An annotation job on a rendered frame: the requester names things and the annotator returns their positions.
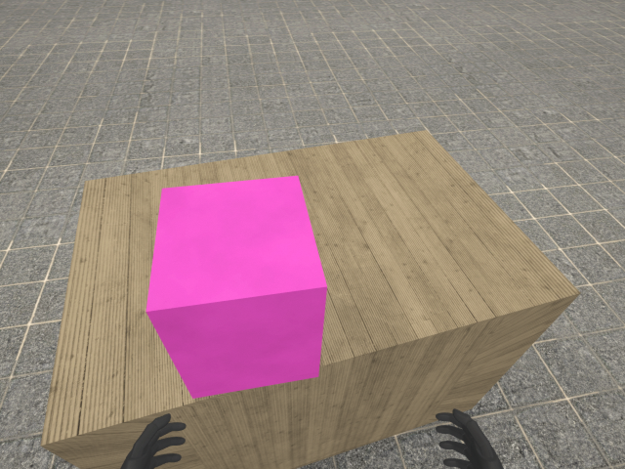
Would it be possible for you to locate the left robot hand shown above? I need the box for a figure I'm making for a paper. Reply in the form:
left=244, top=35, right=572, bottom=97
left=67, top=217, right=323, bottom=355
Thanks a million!
left=120, top=413, right=187, bottom=469

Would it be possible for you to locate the carton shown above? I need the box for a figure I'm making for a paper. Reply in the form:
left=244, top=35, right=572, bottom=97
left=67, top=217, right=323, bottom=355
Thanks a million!
left=146, top=176, right=327, bottom=399

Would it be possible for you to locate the pedestal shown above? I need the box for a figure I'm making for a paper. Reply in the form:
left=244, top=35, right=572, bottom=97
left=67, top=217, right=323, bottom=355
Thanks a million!
left=40, top=130, right=580, bottom=469

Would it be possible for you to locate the right robot hand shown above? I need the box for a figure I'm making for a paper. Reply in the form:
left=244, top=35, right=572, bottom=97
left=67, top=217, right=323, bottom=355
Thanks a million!
left=436, top=408, right=504, bottom=469

